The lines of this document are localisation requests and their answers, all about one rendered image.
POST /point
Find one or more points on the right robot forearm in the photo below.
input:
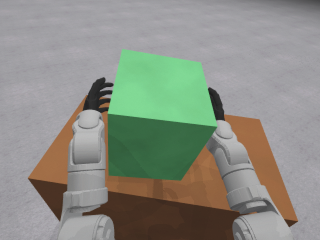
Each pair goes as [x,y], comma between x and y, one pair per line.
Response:
[244,190]

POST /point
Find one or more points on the pedestal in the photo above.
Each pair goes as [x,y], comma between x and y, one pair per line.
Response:
[194,208]

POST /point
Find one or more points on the left robot hand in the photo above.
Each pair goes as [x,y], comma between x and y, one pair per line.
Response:
[93,101]

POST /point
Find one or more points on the right robot upper arm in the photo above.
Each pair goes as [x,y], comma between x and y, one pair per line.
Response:
[260,226]

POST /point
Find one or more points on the left robot forearm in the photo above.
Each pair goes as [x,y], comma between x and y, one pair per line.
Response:
[86,166]

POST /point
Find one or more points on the carton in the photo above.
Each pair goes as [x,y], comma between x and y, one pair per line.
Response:
[160,116]

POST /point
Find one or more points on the right robot hand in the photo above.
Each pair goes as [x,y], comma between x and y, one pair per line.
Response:
[216,104]

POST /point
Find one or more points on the left robot upper arm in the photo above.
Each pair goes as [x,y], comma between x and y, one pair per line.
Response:
[88,227]

